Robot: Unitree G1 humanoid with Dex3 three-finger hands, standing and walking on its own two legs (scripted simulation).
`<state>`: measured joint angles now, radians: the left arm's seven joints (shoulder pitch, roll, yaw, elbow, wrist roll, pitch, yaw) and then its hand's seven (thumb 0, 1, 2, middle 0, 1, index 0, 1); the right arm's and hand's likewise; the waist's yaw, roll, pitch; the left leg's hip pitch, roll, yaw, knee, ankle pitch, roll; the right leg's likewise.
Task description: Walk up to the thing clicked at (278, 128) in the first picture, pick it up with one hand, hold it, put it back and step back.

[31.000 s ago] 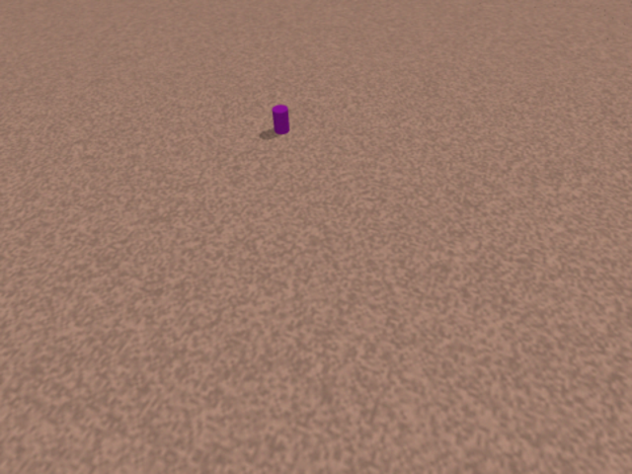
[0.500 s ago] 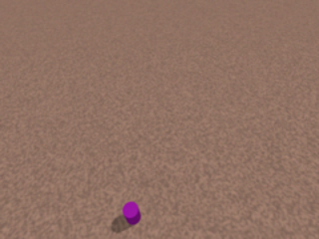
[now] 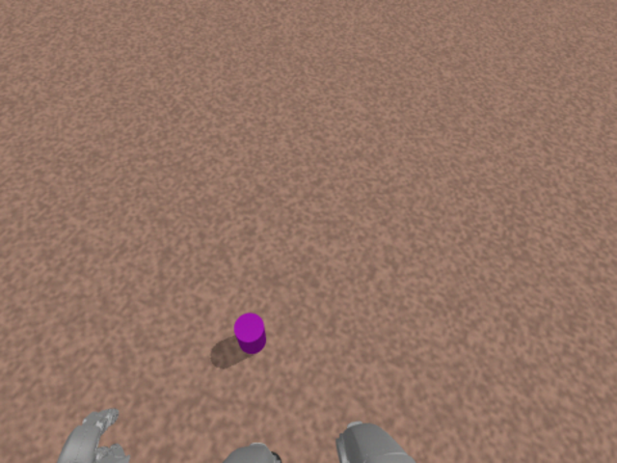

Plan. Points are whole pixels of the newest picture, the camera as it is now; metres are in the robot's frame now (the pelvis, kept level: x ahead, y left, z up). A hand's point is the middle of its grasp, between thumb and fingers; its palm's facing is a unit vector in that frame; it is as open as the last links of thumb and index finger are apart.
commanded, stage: step back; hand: left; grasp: from the side
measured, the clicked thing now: (250, 334) +0.48 +0.16 -0.70
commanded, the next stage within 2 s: none
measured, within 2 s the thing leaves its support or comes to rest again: neither
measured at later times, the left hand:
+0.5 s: hand out of the picture +0.01 +0.26 -0.14, palm faces -0.02 -0.91 -0.42, open 7.4 cm
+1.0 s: hand out of the picture -0.17 +0.24 -0.15, palm faces -0.08 -0.91 -0.42, open 7.4 cm
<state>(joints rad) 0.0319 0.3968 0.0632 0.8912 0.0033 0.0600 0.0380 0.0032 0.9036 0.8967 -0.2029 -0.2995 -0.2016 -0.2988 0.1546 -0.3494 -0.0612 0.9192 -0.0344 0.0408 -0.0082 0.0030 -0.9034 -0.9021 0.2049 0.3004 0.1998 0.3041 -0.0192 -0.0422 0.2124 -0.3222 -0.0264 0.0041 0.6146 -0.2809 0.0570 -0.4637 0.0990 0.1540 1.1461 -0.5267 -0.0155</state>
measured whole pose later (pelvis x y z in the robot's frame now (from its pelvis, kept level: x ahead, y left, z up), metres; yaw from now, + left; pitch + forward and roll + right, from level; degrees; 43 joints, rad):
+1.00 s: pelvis -0.27 -0.03 -0.02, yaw -4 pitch -3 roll -2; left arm 0.20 0.37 0.08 0.85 0.03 0.04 0.00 0.00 0.90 0.90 -0.20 -0.30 -0.20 -0.30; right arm 0.10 -0.41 -0.06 0.81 -0.02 0.05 -0.02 0.00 -0.90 -0.90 0.21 0.30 0.20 0.30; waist 0.01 0.07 0.18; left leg -0.50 0.05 -0.08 0.77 -0.32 -0.01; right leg -0.25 0.05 0.02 0.71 -0.42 -0.01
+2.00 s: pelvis -0.59 -0.04 -0.01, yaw +3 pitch -3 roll +2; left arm 0.20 0.40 0.08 0.91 0.04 0.02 0.01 0.01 0.90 0.90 -0.21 -0.30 -0.21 -0.30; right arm 0.23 -0.38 -0.07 0.98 -0.04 0.04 0.01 0.00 -0.91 -0.90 0.20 0.30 0.20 0.30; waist 0.03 -0.02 0.10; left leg -0.23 -0.04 -0.02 0.63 -0.35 0.01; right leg -0.39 -0.07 0.00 0.75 -0.40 -0.01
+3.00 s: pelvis -0.54 -0.02 +0.01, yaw +0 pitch -2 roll +0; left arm 0.05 0.35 0.01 1.08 0.00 -0.02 0.00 0.00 0.90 0.90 -0.20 -0.30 -0.20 -0.30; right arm 0.05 -0.34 -0.02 1.11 -0.01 -0.02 0.01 0.00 -0.90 -0.90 0.20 0.30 0.20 0.30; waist 0.00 0.01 0.07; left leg -0.16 0.02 0.05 0.41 -0.20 -0.01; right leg -0.12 -0.02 0.02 0.41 -0.26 0.01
